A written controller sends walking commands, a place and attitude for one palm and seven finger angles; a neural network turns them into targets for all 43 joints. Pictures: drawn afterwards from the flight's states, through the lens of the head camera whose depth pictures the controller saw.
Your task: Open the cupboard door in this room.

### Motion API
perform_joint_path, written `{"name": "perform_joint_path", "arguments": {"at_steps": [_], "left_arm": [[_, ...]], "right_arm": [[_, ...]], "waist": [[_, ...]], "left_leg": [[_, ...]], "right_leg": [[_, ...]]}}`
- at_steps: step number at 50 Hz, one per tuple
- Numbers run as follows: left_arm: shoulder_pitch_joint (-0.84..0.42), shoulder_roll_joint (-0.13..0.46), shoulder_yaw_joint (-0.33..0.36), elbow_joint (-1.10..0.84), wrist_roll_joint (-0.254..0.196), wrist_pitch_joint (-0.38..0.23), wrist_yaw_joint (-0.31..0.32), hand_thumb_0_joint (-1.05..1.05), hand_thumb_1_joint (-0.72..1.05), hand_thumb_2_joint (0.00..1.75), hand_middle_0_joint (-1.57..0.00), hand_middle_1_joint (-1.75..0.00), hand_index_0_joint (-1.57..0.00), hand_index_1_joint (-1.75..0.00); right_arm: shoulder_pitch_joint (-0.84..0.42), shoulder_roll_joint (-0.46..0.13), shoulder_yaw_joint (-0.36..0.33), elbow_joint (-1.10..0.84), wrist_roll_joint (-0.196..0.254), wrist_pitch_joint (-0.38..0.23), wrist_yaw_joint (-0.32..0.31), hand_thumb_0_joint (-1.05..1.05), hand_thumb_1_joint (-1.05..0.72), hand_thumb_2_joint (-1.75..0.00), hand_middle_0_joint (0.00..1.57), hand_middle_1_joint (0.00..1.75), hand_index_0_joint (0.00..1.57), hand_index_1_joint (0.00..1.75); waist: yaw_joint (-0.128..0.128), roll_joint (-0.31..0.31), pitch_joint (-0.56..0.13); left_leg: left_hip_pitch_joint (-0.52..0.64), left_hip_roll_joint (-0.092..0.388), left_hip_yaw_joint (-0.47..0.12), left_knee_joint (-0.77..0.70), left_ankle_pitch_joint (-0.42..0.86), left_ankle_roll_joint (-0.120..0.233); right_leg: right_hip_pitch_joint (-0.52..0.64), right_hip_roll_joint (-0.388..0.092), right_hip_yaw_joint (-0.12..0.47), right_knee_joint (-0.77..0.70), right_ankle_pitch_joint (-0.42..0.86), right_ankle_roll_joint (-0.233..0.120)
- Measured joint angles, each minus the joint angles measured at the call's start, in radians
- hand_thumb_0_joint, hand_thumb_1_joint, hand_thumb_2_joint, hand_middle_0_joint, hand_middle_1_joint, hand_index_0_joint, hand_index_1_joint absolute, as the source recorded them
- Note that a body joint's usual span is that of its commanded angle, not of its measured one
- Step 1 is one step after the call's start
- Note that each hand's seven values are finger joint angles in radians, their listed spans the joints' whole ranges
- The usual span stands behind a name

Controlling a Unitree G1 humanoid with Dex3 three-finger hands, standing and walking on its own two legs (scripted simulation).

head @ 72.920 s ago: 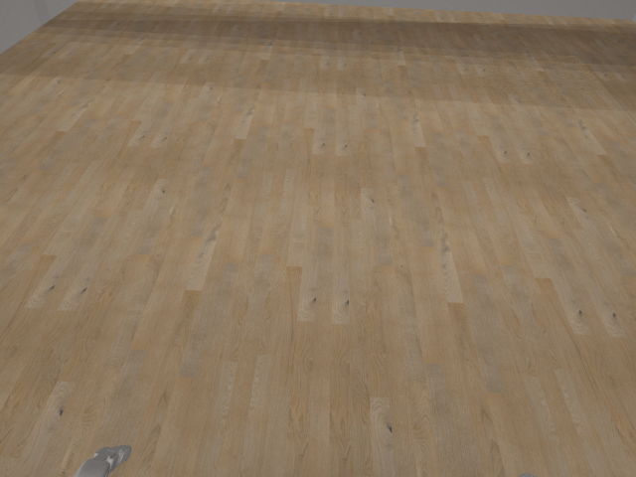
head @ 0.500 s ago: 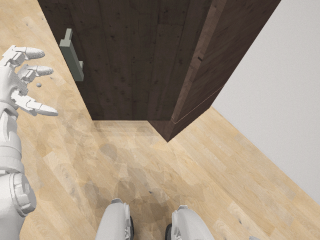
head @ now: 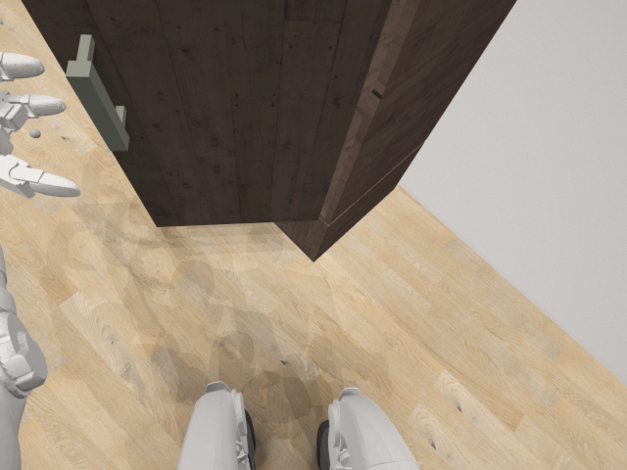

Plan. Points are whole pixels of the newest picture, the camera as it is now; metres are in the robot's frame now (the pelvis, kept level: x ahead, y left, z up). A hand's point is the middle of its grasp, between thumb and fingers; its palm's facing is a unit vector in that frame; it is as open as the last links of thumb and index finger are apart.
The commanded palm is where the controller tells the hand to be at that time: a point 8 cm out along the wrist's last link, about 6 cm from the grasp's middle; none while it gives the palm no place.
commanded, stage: move the hooked fingers beside the handle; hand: left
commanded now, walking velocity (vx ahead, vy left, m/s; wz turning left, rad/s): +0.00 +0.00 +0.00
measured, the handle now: (103, 97) +0.54 +0.23 +0.06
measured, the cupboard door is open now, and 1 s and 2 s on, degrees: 51 51 51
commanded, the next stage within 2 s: slide the fingers in behind the handle in 0.62 s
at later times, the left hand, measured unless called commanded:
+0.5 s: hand (35, 146) +0.47 +0.28 +0.07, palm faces +0.03 -1.00 -0.03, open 13.9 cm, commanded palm +0.45 +0.31 +0.06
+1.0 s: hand (58, 136) +0.48 +0.26 +0.06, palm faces +0.02 -1.00 -0.02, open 13.9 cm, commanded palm +0.46 +0.29 +0.06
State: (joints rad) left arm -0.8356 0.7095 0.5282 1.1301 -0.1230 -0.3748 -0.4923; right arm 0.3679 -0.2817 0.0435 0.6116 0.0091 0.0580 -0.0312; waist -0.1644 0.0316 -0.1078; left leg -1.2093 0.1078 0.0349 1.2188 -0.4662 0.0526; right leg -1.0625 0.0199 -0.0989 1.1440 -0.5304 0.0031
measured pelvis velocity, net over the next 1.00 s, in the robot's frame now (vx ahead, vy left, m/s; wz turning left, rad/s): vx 0.00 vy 0.00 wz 0.01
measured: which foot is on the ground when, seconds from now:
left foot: down 0.00-1.00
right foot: down 0.00-1.00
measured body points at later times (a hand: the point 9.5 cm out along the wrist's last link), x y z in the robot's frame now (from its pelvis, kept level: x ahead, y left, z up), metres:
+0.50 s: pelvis +0.00 +0.00 +0.00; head +0.14 +0.04 +0.43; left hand +0.46 +0.33 +0.07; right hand +0.04 -0.27 -0.09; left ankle +0.05 +0.09 -0.63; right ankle +0.00 -0.13 -0.63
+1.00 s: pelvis +0.00 +0.00 +0.00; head +0.15 +0.04 +0.42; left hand +0.48 +0.32 +0.07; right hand +0.02 -0.28 -0.10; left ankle +0.05 +0.09 -0.63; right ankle +0.00 -0.13 -0.63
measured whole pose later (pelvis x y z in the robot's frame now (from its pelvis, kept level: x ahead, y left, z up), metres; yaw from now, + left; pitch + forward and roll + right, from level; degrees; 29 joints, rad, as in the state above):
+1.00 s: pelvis +0.00 +0.00 +0.00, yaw +1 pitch +25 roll -6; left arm -0.84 0.64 0.48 1.13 -0.14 -0.40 -0.44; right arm 0.36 -0.27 0.04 0.63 0.01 0.07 -0.03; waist -0.16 0.03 -0.11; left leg -1.20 0.10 0.03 1.22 -0.46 0.05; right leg -1.05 0.02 -0.10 1.15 -0.53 0.00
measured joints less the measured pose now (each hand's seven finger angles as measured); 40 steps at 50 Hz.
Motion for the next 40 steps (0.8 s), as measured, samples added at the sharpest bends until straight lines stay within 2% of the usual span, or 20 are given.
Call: {"name": "perform_joint_path", "arguments": {"at_steps": [5, 11, 16, 23, 30, 40], "left_arm": [[0.027, -0.04, 0.002, -0.021, -0.02, -0.011, 0.003, -0.01, -0.49, 0.3, -0.3, -1.2, -0.3, -1.2], [0.033, -0.051, -0.021, -0.014, -0.008, -0.008, 0.025, -0.01, -0.49, 0.3, -0.3, -1.2, -0.3, -1.2], [0.036, -0.062, -0.034, -0.016, -0.018, -0.028, 0.027, -0.01, -0.49, 0.3, -0.3, -1.2, -0.3, -1.2], [0.021, -0.055, -0.049, 0.027, -0.013, -0.023, 0.026, -0.01, -0.49, 0.3, -0.3, -1.2, -0.3, -1.2], [0.014, -0.061, -0.034, 0.006, -0.015, -0.055, 0.035, -0.01, -0.49, 0.3, -0.3, -1.2, -0.3, -1.2], [-0.019, -0.03, -0.039, 0.049, -0.009, -0.016, 0.032, -0.01, -0.49, 0.3, -0.3, -1.2, -0.3, -1.2]], "right_arm": [[-0.006, 0.007, 0.001, 0.007, 0.004, 0.01, 0.006, 0.01, -0.91, -0.9, 0.2, 0.3, 0.2, 0.3], [-0.018, 0.011, 0.001, 0.002, 0.003, 0.01, 0.005, 0.01, -0.91, -0.9, 0.2, 0.3, 0.21, 0.3], [-0.027, 0.009, -0.002, 0.002, 0.002, 0.01, 0.005, 0.01, -0.91, -0.9, 0.2, 0.3, 0.2, 0.3], [-0.032, 0.001, 0.002, -0.006, 0.004, 0.011, 0.0, 0.01, -0.91, -0.9, 0.2, 0.3, 0.2, 0.3], [-0.032, 0.001, 0.001, 0.01, 0.002, 0.006, -0.002, 0.01, -0.91, -0.9, 0.2, 0.3, 0.2, 0.3], [-0.021, 0.002, 0.01, 0.013, 0.005, 0.007, -0.008, 0.01, -0.91, -0.9, 0.2, 0.3, 0.2, 0.3]], "waist": [[0.013, -0.004, -0.004], [0.016, -0.006, -0.008], [0.02, -0.007, -0.011], [0.017, -0.008, -0.007], [0.016, -0.011, 0.001], [0.004, -0.003, 0.002]], "left_leg": [[0.026, -0.004, 0.002, -0.016, 0.001, 0.002], [0.047, -0.008, -0.003, -0.026, 0.004, 0.001], [0.059, -0.01, -0.004, -0.029, 0.005, 0.001], [0.054, -0.013, -0.006, -0.024, 0.008, 0.001], [0.035, -0.011, -0.007, -0.011, 0.009, -0.001], [0.021, -0.007, -0.009, -0.007, 0.01, -0.004]], "right_leg": [[0.026, -0.002, 0.002, -0.017, 0.002, 0.003], [0.051, -0.005, -0.003, -0.03, 0.004, 0.002], [0.065, -0.006, -0.004, -0.033, 0.005, 0.002], [0.059, -0.008, -0.006, -0.023, 0.004, 0.001], [0.038, -0.007, -0.006, -0.005, 0.002, -0.001], [0.023, -0.003, -0.007, -0.001, 0.003, -0.004]]}}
